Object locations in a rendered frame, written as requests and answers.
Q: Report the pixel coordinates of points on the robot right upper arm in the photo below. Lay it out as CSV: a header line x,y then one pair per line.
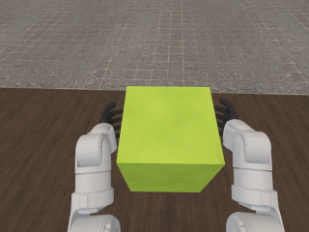
x,y
252,222

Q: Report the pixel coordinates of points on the robot left hand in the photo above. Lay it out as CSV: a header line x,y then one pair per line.
x,y
106,116

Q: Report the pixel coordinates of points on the robot right forearm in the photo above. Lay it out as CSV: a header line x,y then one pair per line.
x,y
253,185

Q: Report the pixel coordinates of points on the robot right hand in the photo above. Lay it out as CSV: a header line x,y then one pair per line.
x,y
229,114

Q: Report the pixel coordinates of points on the carton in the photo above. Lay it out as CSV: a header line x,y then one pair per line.
x,y
169,139

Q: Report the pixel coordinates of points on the robot left upper arm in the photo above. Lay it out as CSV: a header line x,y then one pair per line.
x,y
96,223

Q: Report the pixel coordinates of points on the robot left forearm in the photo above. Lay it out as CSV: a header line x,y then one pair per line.
x,y
93,190

